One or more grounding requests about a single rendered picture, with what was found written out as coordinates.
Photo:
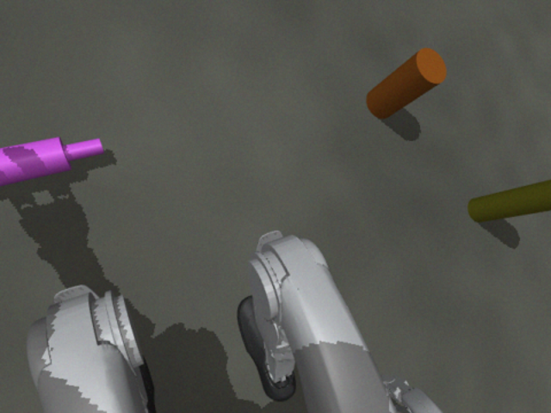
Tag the left robot foot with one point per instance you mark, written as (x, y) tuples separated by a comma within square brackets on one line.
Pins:
[(149, 387)]

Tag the right robot foot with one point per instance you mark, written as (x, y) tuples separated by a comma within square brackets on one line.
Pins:
[(279, 391)]

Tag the right robot hand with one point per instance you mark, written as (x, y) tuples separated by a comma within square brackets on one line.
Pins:
[(414, 399)]

